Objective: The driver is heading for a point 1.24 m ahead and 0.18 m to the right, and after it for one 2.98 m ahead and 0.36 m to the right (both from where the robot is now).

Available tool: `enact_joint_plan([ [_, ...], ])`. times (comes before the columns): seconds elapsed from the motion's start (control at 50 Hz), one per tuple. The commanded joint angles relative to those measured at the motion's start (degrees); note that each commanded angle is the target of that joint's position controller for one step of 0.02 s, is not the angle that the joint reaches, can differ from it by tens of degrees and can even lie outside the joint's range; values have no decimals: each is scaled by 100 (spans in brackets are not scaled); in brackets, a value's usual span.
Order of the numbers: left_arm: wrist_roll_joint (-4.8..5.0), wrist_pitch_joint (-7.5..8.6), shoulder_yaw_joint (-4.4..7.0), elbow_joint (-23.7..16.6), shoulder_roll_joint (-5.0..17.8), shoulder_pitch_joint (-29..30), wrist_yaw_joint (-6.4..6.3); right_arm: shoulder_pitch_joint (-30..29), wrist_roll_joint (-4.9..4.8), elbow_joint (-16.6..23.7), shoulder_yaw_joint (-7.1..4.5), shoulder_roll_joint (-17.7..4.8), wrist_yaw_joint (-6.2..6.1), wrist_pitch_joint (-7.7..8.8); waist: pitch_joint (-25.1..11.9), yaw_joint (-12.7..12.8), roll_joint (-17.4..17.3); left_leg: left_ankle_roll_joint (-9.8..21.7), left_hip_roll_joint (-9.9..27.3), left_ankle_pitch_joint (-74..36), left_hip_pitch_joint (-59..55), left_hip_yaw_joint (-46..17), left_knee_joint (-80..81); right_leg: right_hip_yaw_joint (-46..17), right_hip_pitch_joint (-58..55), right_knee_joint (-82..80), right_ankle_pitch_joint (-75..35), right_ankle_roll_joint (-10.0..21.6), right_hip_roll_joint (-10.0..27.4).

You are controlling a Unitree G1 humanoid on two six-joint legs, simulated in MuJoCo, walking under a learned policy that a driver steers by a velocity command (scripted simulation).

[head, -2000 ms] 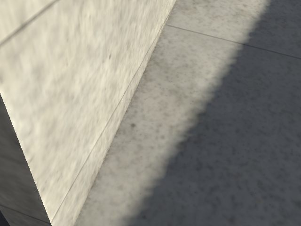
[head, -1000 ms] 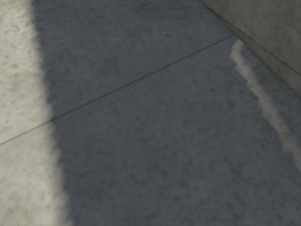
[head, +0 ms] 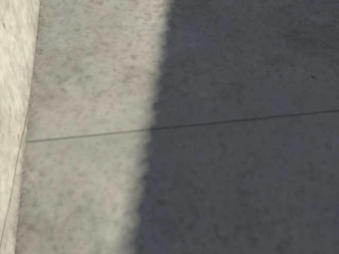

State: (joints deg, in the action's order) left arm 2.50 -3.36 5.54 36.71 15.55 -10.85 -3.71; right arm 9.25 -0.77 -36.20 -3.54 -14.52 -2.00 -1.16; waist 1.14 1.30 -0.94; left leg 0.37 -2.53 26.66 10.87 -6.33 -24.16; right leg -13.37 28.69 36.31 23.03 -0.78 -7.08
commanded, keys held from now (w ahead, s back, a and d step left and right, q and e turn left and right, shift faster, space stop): e+shift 0.40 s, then q+shift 0.58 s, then w+q+shift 0.02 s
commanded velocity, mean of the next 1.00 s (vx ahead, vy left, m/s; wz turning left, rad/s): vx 0.00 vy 0.00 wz -0.16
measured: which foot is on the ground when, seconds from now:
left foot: down 0.00-0.42, up 0.44-0.96, down 0.98-1.00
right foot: up 0.00-0.40, down 0.42-1.00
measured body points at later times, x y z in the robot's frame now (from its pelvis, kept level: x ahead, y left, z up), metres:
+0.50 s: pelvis -0.03 -0.05 -0.02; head +0.01 -0.09 +0.42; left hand +0.28 +0.09 -0.08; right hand -0.04 -0.37 -0.14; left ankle -0.04 +0.11 -0.68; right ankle -0.03 -0.15 -0.74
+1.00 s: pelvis -0.02 -0.02 -0.02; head +0.01 -0.01 +0.43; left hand +0.17 +0.24 -0.12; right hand +0.12 -0.31 -0.08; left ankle +0.01 +0.09 -0.73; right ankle -0.03 -0.16 -0.74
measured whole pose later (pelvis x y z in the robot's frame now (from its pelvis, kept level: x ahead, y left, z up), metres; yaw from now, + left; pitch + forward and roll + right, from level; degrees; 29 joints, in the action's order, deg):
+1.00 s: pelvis -0.02 -0.02 -0.02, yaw -6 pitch +2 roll -1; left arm 0.5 -2.4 4.5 41.0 17.1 -7.3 -2.0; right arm 9.8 -0.6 -30.5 -3.3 -14.7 -1.0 -4.6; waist 1.1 -0.5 1.4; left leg 1.4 4.4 28.4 23.2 5.8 -42.9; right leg 21.4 16.5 34.6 24.5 -6.3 11.7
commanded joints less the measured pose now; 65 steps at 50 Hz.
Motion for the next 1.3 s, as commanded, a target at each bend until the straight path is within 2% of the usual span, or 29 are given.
enact_joint_plan([
  [0.02, -40, 185, 171, -606, 514, -51, 116, 118, 487, 378, -290, -1003, 8, -101, -965, -37, -1500, 1323, 3134, -3460, -1027, -1989, 383, 542, 1970, 2597, 1540, -323, 153],
  [0.06, 2, 108, 265, -422, 954, 135, 41, -660, 506, 505, -140, -527, -74, -8, -210, 90, -916, 1196, 2179, -1784, -79, -1190, 769, 750, 1857, 4446, 466, -508, 674],
  [0.1, -78, -44, 223, -286, 847, -211, 29, -912, 311, 640, 30, -295, -184, 28, -4, 205, -782, 968, 1525, -2395, 261, -27, 608, 911, 1712, 5345, -113, -719, 632],
  [0.12, -92, -33, 170, -364, 768, -37, 45, -638, 326, 609, 69, -251, -251, 39, 32, 37, -621, 1001, 1375, -2762, 93, 309, 513, 984, 1835, 5317, -376, -789, 641],
  [0.2, -63, 52, -154, -830, 321, 818, 248, 252, 316, 394, -83, -661, -384, -76, -210, -464, -584, 1224, 1603, -3020, -1238, 378, 357, 1288, 2198, 3233, -823, -1055, 1025],
  [0.26, -41, 74, -295, -998, 158, 942, 458, 318, 261, 343, -239, -1008, -326, -78, -349, -490, -790, 1327, 1917, -3114, -1356, 564, 384, 1434, 1601, 2192, -343, -931, 1288],
  [0.38, 33, 16, -151, -887, 484, 582, 643, 11, 47, 275, -365, -1149, -131, -33, -426, -126, -649, 793, 1973, -2481, -542, 1358, -284, 2059, -463, 38, -261, -277, 1029],
  [0.42, -20, 42, 107, -549, 948, -308, 497, 666, 146, 30, -258, -703, -47, 3, -842, 83, 456, 230, 1483, -1840, 577, 1877, -2143, 1460, -2437, -893, -1150, 273, 824],
  [0.44, 28, 82, 216, -745, 1628, -387, 409, 763, 518, 302, -100, -332, 12, 18, -1213, -165, 2053, -235, 896, 1394, 2587, 1977, -3931, -463, -3904, -291, -3879, 874, 2276],
  [0.46, -144, 187, 88, -1110, 1470, -121, 392, 271, 379, 456, -67, -510, 27, 68, -2115, 235, 1784, -575, 409, 1811, 3415, 1089, -5083, -1959, -3936, -887, -4086, 2153, 3569],
  [0.48, -323, 236, -30, -942, 1041, -317, 416, -511, 62, 502, -147, -850, 14, 67, -2038, 631, 853, -499, 633, 1291, 3207, 596, -5354, -1445, -3279, -1295, -3251, 2052, 3349],
  [0.5, -327, 302, -137, -745, 718, 66, 406, -478, -35, 475, -90, -654, -24, 6, -1524, 281, 930, -436, 845, 886, 3138, 532, -5111, -789, -2780, -1321, -2391, 1636, 2948],
  [0.54, -308, 325, -404, -612, 63, 660, 376, 184, 98, 96, -40, -497, -106, -147, -980, -194, 1058, -520, 852, 290, 2297, 416, -4704, 410, -1596, -1344, -1975, 1085, 2340],
  [0.6, -507, 362, -348, -475, 312, 862, 358, 664, 36, -49, -160, -713, -155, -219, -749, -330, 992, -588, 545, -119, 1862, 531, -5143, 1110, -971, -1524, -2181, 1138, 2325],
  [0.68, -446, 260, -288, -446, 470, 505, 78, 264, 11, 328, -213, -783, -284, -264, -501, -5, 711, -655, 527, -161, 3355, 324, -6219, 698, -1862, -1861, -1198, 1351, 3011],
  [0.78, -357, 250, -253, -383, 387, 556, -154, 246, 121, 662, -121, -422, -221, -307, -521, -150, 655, -758, 726, -422, 3529, 474, -5650, 1368, -2185, -1989, -959, 1072, 2959],
  [0.86, -336, 214, -62, -210, 673, 542, -52, -102, 97, 965, 35, -92, 34, -268, -558, -86, 825, -444, 931, 122, 2701, 851, -3811, 2015, -2093, -1830, -1002, 1008, 2932],
  [0.92, -235, 214, 63, -7, 907, 510, 129, 50, 31, 968, -46, -319, 149, -305, -569, -142, 945, -164, 812, 389, 1872, 1317, -2854, 2180, -1956, -1798, -847, 967, 3063],
  [0.98, -139, 136, 63, 196, 753, 548, 214, 731, 15, 701, -211, -543, 82, -347, -542, -497, 672, 290, 375, -525, 634, 1619, -1262, 2604, -1523, -1060, -482, 384, 2818],
  [1.0, -201, 82, -1, 255, 426, 404, 240, 1625, -36, 322, -384, -838, 24, -338, -700, -697, -126, 714, 250, -434, -481, 1176, -775, 2987, -725, 127, 840, 32, 2369],
  [1.02, -377, 94, -148, -99, -33, 788, 277, 2412, -159, 170, -581, -1512, 3, -332, -599, -838, -1857, 1564, 1273, 496, -1572, -878, -547, 3287, 1513, 2775, 2686, -481, 1627],
  [1.04, -283, 307, -127, -455, 75, 1233, 360, 1992, -193, 700, -528, -1712, 119, -102, -1015, -927, -1539, 2430, 2084, 3265, -1773, -3892, 939, 1612, 2875, 3814, 2118, -588, 1014],
  [1.06, -2, 539, -30, -732, 529, 2177, 395, 1748, -74, 639, -539, -1668, 168, 120, -296, -1234, -929, 2373, 2538, 4395, -1242, -4574, 1944, 1072, 3414, 4064, 1535, -354, 1026],
  [1.08, 47, 729, 33, -677, 657, 2132, 390, 1305, -13, 633, -460, -1535, 115, 249, 124, -875, -821, 2144, 2437, 3754, -874, -4268, 1778, 891, 3355, 4049, 969, -238, 1117],
  [1.12, -179, 859, 96, -362, 758, 1275, 362, 612, 0, 826, -247, -1037, 50, 204, -35, -207, -813, 1658, 1738, 2457, -146, -2835, 1260, 888, 2326, 3561, -5, -272, 1169],
  [1.2, -263, 869, 30, -176, 439, 1104, 434, 755, 83, 912, -147, -916, -46, 247, -244, -74, -359, 1403, 1063, 896, 499, -1661, 1125, 1337, 1211, 3171, -1262, -483, 768],
  [1.22, -767, 433, -130, -39, 248, 711, 612, 706, 380, 701, -362, -1387, 88, 131, -398, -61, -625, 1349, 605, 864, 547, -1204, 1003, 1597, 1119, 3118, -864, -416, 777],
  [1.26, -595, 186, -195, -239, 185, 1000, 628, 996, 316, 677, -241, -1020, 190, 142, -71, -262, -802, 1455, 628, 604, 536, -1340, 1170, 1723, 1205, 2566, -622, -514, 765],
  [1.3, -484, 214, -228, -295, 234, 1225, 627, 1220, 283, 618, -159, -790, 236, 220, -112, -475, -1074, 1416, 824, 284, 26, -1419, 1326, 1797, 1121, 1623, -677, -487, 836],
])
Next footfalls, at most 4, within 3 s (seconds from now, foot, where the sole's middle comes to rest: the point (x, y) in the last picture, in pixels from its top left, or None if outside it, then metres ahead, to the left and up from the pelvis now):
0.42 right None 0.01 -0.17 -0.77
0.98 left None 0.05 0.09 -0.76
1.42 right None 0.22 -0.09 -0.74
1.82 left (146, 226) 0.53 0.13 -0.68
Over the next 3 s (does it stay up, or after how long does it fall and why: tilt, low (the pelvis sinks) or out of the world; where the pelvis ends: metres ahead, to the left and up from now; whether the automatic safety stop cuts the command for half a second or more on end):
stays up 1.26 -0.41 0.18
